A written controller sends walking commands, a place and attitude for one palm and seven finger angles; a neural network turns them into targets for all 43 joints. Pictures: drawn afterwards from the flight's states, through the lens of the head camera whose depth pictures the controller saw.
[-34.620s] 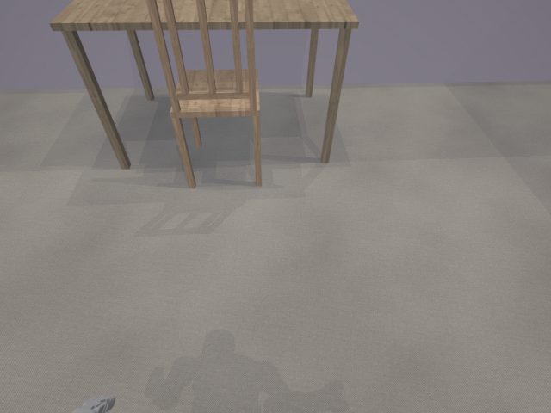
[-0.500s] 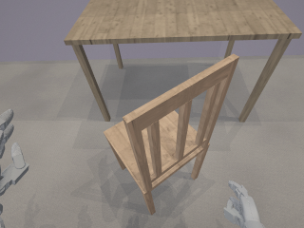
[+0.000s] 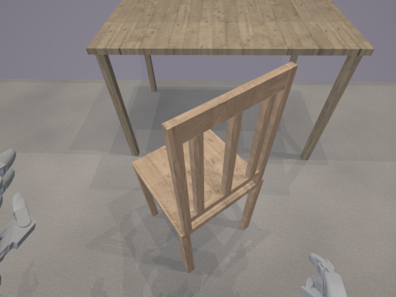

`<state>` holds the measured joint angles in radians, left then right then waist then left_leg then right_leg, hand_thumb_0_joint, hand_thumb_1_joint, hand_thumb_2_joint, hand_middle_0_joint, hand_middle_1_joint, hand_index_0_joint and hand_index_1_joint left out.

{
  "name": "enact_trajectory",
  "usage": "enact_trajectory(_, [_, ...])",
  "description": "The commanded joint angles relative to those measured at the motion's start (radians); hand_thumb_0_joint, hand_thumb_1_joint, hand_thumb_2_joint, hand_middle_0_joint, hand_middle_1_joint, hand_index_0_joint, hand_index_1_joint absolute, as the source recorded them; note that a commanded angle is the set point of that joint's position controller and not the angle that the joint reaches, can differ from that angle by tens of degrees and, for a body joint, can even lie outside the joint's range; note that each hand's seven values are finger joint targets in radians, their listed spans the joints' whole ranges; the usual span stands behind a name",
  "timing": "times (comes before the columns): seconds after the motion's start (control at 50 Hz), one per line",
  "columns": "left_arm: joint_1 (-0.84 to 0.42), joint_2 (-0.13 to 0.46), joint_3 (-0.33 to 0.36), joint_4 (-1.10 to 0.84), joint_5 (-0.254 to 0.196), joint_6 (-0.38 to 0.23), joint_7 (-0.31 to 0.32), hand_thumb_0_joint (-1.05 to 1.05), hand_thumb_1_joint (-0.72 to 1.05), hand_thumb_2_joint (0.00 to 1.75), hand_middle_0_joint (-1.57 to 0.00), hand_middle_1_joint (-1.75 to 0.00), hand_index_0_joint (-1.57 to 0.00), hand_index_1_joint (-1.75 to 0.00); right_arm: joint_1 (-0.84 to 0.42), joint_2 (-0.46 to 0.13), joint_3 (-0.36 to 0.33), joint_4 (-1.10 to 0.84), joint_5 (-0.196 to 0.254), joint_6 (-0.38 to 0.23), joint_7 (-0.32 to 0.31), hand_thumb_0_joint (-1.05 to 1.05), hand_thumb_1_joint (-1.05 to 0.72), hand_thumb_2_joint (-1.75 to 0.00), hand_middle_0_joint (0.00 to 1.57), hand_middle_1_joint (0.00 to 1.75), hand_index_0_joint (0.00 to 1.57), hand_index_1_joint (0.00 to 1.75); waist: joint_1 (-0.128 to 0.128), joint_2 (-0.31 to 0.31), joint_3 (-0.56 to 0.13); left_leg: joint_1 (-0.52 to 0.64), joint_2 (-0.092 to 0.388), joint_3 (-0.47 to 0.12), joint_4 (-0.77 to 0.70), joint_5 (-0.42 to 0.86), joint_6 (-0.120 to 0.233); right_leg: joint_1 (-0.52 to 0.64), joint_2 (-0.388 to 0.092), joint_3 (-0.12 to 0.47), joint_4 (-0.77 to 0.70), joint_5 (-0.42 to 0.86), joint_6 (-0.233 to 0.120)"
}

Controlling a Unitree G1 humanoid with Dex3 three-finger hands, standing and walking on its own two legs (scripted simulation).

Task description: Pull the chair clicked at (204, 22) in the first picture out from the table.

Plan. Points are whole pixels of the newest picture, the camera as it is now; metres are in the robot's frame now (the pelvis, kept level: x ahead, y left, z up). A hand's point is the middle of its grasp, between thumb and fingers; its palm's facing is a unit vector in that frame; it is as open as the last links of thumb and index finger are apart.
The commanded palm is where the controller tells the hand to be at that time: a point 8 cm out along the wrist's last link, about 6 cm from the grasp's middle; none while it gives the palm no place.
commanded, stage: step back with the hand held close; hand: left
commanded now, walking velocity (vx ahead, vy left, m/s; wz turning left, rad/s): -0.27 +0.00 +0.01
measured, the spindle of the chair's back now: (229, 159) +0.48 -0.05 -0.05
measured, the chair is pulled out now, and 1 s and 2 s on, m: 0.45 0.45 0.45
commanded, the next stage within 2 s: stop stepping back and stand still in 1.10 s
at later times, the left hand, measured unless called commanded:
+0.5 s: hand (21, 243) +0.17 +0.26 +0.14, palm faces +0.41 -0.77 -0.49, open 7.4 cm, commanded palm +0.10 +0.31 +0.18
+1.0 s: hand (18, 268) +0.14 +0.24 +0.15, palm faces +0.25 -0.82 -0.52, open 7.4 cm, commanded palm +0.07 +0.29 +0.18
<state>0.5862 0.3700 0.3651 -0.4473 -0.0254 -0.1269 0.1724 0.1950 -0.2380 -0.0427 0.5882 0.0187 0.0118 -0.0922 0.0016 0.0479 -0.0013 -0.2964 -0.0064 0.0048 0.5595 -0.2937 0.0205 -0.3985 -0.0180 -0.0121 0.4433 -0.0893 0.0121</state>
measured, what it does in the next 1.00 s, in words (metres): steps on the spot: right foot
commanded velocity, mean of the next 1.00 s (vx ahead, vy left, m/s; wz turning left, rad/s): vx -0.39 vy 0.00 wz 0.01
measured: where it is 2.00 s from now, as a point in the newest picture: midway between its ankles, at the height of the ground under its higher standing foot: outside the picture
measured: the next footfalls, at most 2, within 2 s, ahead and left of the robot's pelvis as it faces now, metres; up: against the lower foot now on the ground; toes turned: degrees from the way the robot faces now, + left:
right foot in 0.68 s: -0.05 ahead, -0.13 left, +0.00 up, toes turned +1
right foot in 1.30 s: -0.17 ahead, -0.15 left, +0.00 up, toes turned -1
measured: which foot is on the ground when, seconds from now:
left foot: down 0.00-1.00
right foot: down 0.00-0.48, up 0.50-0.66, down 0.68-0.94, up 0.96-1.00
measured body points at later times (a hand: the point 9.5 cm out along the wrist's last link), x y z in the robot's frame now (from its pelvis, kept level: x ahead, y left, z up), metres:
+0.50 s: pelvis -0.03 +0.00 -0.01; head +0.00 +0.01 +0.44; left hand +0.14 +0.30 +0.17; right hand +0.13 -0.24 -0.10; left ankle +0.00 +0.11 -0.73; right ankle +0.09 -0.13 -0.73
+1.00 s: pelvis -0.08 +0.00 +0.00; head -0.02 +0.03 +0.45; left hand +0.12 +0.28 +0.18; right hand +0.11 -0.26 -0.06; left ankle -0.06 +0.09 -0.73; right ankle -0.10 -0.13 -0.71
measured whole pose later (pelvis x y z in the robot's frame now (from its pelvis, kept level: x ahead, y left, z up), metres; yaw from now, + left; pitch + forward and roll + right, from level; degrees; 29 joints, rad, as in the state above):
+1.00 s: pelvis -0.08 +0.00 +0.00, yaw -3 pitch +4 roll +0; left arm 0.63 0.49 0.43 -0.60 -0.06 -0.21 0.13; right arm 0.10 -0.19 -0.05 0.60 0.01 -0.07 -0.09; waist 0.00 -0.07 0.05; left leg -0.34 -0.01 0.06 0.48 -0.21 0.04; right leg -0.40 0.04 0.07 0.71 -0.44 0.02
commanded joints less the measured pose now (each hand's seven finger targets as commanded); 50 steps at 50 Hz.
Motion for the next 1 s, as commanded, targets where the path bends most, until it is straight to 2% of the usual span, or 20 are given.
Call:
enact_trajectory(0.0, [-0.042, 0.225, 0.171, -0.272, 0.014, -0.082, 0.043, 0.0, 0.9, 0.9, -0.2, -0.3, -0.2, -0.3, -0.087, -0.112, -0.029, -0.176, -0.007, -0.069, -0.011, 0.0, -0.9, -0.9, 0.2, 0.3, 0.2, 0.3, -0.005, 0.08, -0.076, -0.24, 0.108, -0.118, -0.243, -0.246, 0.064, 0.231, -0.029, 0.073, -0.008, -0.297, -0.012])
enact_trajectory(0.1, [-0.026, 0.211, 0.175, -0.274, 0.01, -0.079, 0.036, 0.0, 0.9, 0.9, -0.2, -0.3, -0.2, -0.3, -0.079, -0.112, -0.042, -0.168, -0.009, -0.085, -0.004, 0.0, -0.9, -0.9, 0.2, 0.3, 0.2, 0.3, 0.002, 0.084, -0.091, -0.293, 0.124, -0.107, -0.215, -0.053, 0.063, 0.31, -0.011, 0.065, 0.128, 0.005, -0.01])
enact_trajectory(0.18, [-0.052, 0.184, 0.171, -0.216, 0.025, -0.09, 0.032, 0.0, 0.9, 0.9, -0.2, -0.3, -0.2, -0.3, -0.089, -0.122, -0.042, -0.167, -0.015, -0.089, 0.002, 0.0, -0.9, -0.9, 0.2, 0.3, 0.2, 0.3, -0.002, 0.107, -0.009, -0.535, 0.148, -0.143, -0.255, -0.369, 0.093, 0.389, -0.009, 0.112, 0.2, -0.124, -0.016])
enact_trajectory(0.24, [-0.078, 0.18, 0.166, -0.188, 0.03, -0.093, 0.028, 0.0, 0.9, 0.9, -0.2, -0.3, -0.2, -0.3, -0.07, -0.122, -0.051, -0.159, -0.013, -0.086, 0.007, 0.0, -0.9, -0.9, 0.2, 0.3, 0.2, 0.3, -0.002, -0.032, 0.012, -0.525, 0.113, -0.122, -0.157, -0.387, 0.084, 0.306, -0.03, 0.178, 0.144, -0.205, -0.032])
enact_trajectory(0.3, [-0.107, 0.209, 0.16, -0.205, 0.021, -0.09, 0.026, 0.0, 0.9, 0.9, -0.2, -0.3, -0.2, -0.3, -0.059, -0.102, -0.048, -0.149, -0.021, -0.081, 0.014, 0.0, -0.9, -0.9, 0.2, 0.3, 0.2, 0.3, -0.006, -0.214, 0.0, -0.276, 0.027, -0.075, 0.063, -0.29, 0.04, 0.032, -0.141, 0.343, -0.156, -0.448, -0.082])
enact_trajectory(0.34, [-0.106, 0.216, 0.149, -0.228, 0.015, -0.089, 0.025, 0.0, 0.9, 0.9, -0.2, -0.3, -0.2, -0.3, -0.035, -0.084, -0.045, -0.135, -0.022, -0.074, 0.028, 0.0, -0.9, -0.9, 0.2, 0.3, 0.2, 0.3, -0.017, -0.273, -0.064, -0.121, 0.002, -0.034, 0.182, -0.178, 0.024, -0.037, -0.21, 0.339, -0.244, -0.492, -0.109])
enact_trajectory(0.4, [-0.03, 0.227, 0.172, -0.264, 0.006, -0.107, 0.028, 0.0, 0.9, 0.9, -0.2, -0.3, -0.2, -0.3, -0.042, -0.086, -0.042, -0.137, -0.019, -0.065, 0.026, 0.0, -0.9, -0.9, 0.2, 0.3, 0.2, 0.3, -0.023, -0.144, -0.144, -0.049, 0.041, -0.078, 0.003, -0.133, 0.043, 0.0, -0.148, 0.208, -0.115, -0.342, -0.077])
enact_trajectory(0.46, [0.014, 0.218, 0.218, -0.334, 0.016, -0.134, 0.04, 0.0, 0.9, 0.9, -0.2, -0.3, -0.2, -0.3, -0.092, -0.119, -0.05, -0.147, -0.022, -0.093, 0.01, 0.0, -0.9, -0.9, 0.2, 0.3, 0.2, 0.3, -0.019, 0.329, -0.133, -0.35, 0.282, -0.301, -0.334, -0.292, 0.147, 0.194, 0.076, 0.034, 0.4, -0.22, 0.006])
enact_trajectory(0.5, [-0.047, 0.223, 0.223, -0.392, 0.0, -0.127, 0.046, 0.0, 0.9, 0.9, -0.2, -0.3, -0.2, -0.3, -0.078, -0.078, -0.055, -0.126, -0.029, -0.123, 0.007, 0.0, -0.9, -0.9, 0.2, 0.3, 0.2, 0.3, -0.024, 0.274, -0.127, -0.389, 0.336, -0.28, -0.341, -0.124, 0.174, 0.162, 0.088, 0.092, 0.635, -0.336, 0.007])
enact_trajectory(0.56, [0.017, 0.192, 0.207, -0.347, -0.025, -0.114, 0.038, 0.0, 0.9, 0.9, -0.2, -0.3, -0.2, -0.3, -0.066, -0.073, -0.071, -0.089, -0.029, -0.155, 0.018, 0.0, -0.9, -0.9, 0.2, 0.3, 0.2, 0.3, 0.007, 0.12, -0.159, 0.01, 0.263, -0.158, -0.134, 0.507, 0.104, -0.003, 0.049, 0.046, 0.313, -0.366, 0.002])
enact_trajectory(0.62, [0.023, 0.159, 0.145, -0.303, -0.008, -0.121, 0.017, 0.0, 0.9, 0.9, -0.2, -0.3, -0.2, -0.3, -0.064, -0.073, -0.057, -0.064, -0.036, -0.157, 0.034, 0.0, -0.9, -0.9, 0.2, 0.3, 0.2, 0.3, 0.004, 0.145, -0.169, 0.163, 0.249, -0.157, -0.088, 0.683, 0.066, 0.045, 0.025, 0.034, 0.009, -0.148, 0.005])
enact_trajectory(0.66, [0.011, 0.182, 0.152, -0.256, 0.007, -0.126, 0.007, 0.0, 0.9, 0.9, -0.2, -0.3, -0.2, -0.3, -0.075, -0.085, -0.053, -0.058, -0.048, -0.143, 0.031, 0.0, -0.9, -0.9, 0.2, 0.3, 0.2, 0.3, 0.008, 0.058, -0.164, 0.084, 0.192, -0.086, -0.03, 0.609, 0.034, 0.164, -0.019, 0.062, -0.054, 0.274, 0.003])
enact_trajectory(0.72, [-0.047, 0.219, 0.159, -0.229, -0.001, -0.135, 0.002, 0.0, 0.9, 0.9, -0.2, -0.3, -0.2, -0.3, -0.095, -0.072, -0.051, -0.099, -0.026, -0.123, 0.015, 0.0, -0.9, -0.9, 0.2, 0.3, 0.2, 0.3, 0.014, -0.24, -0.213, -0.082, 0.035, 0.078, 0.116, 0.11, -0.026, 0.317, -0.168, 0.175, -0.007, 0.929, 0.01])
enact_trajectory(0.76, [0.03, 0.266, 0.224, -0.226, -0.013, -0.131, -0.003, 0.0, 0.9, 0.9, -0.2, -0.3, -0.2, -0.3, -0.133, -0.054, -0.044, -0.122, -0.009, -0.111, 0.007, 0.0, -0.9, -0.9, 0.2, 0.3, 0.2, 0.3, 0.05, -0.317, -0.252, -0.208, -0.002, 0.015, 0.224, -0.168, -0.006, 0.42, -0.237, 0.183, 0.001, 1.076, 0.038])
enact_trajectory(0.82, [0.105, 0.254, 0.231, -0.269, -0.022, -0.115, -0.014, 0.0, 0.9, 0.9, -0.2, -0.3, -0.2, -0.3, -0.149, -0.043, -0.019, -0.142, -0.001, -0.087, -0.003, 0.0, -0.9, -0.9, 0.2, 0.3, 0.2, 0.3, 0.029, -0.209, -0.257, -0.18, 0.012, 0.021, 0.107, -0.077, -0.018, 0.435, -0.217, 0.162, 0.055, 0.991, -0.051])
enact_trajectory(0.86, [0.078, 0.259, 0.221, -0.346, -0.039, -0.125, -0.012, 0.0, 0.9, 0.9, -0.2, -0.3, -0.2, -0.3, -0.148, -0.057, -0.012, -0.136, -0.001, -0.079, -0.017, 0.0, -0.9, -0.9, 0.2, 0.3, 0.2, 0.3, 0.004, -0.055, -0.247, -0.022, 0.027, 0.036, -0.103, 0.193, -0.024, 0.356, -0.157, 0.11, 0.104, 0.812, -0.049])
enact_trajectory(0.88, [0.054, 0.262, 0.215, -0.395, -0.044, -0.139, -0.011, 0.0, 0.9, 0.9, -0.2, -0.3, -0.2, -0.3, -0.131, -0.065, -0.017, -0.132, 0.0, -0.083, -0.024, 0.0, -0.9, -0.9, 0.2, 0.3, 0.2, 0.3, 0.001, 0.041, -0.259, 0.123, 0.087, -0.003, -0.19, 0.583, -0.004, 0.267, -0.079, 0.062, 0.15, 0.598, -0.003])
enact_trajectory(0.9, [0.042, 0.271, 0.218, -0.432, -0.041, -0.147, -0.01, 0.0, 0.9, 0.9, -0.2, -0.3, -0.2, -0.3, -0.123, -0.085, -0.036, -0.127, -0.003, -0.093, -0.021, 0.0, -0.9, -0.9, 0.2, 0.3, 0.2, 0.3, 0.015, 0.17, -0.278, 0.279, 0.225, -0.139, -0.171, 0.97, 0.053, 0.088, 0.006, 0.043, 0.227, 0.059, 0.031])
enact_trajectory(0.92, [0.078, 0.261, 0.209, -0.415, -0.041, -0.152, -0.011, 0.0, 0.9, 0.9, -0.2, -0.3, -0.2, -0.3, -0.095, -0.079, -0.05, -0.118, -0.01, -0.114, -0.003, 0.0, -0.9, -0.9, 0.2, 0.3, 0.2, 0.3, 0.017, 0.218, -0.306, 0.345, 0.315, -0.185, -0.156, 1.091, 0.102, -0.004, 0.037, 0.086, 0.352, -0.379, 0.031])
enact_trajectory(0.98, [0.077, 0.235, 0.197, -0.398, -0.047, -0.153, -0.004, 0.0, 0.9, 0.9, -0.2, -0.3, -0.2, -0.3, -0.079, -0.069, -0.046, -0.092, -0.03, -0.181, 0.013, 0.0, -0.9, -0.9, 0.2, 0.3, 0.2, 0.3, 0.021, 0.2, -0.231, 0.244, 0.328, -0.165, -0.183, 1.005, 0.117, -0.03, 0.041, 0.101, 0.417, -0.487, 0.005])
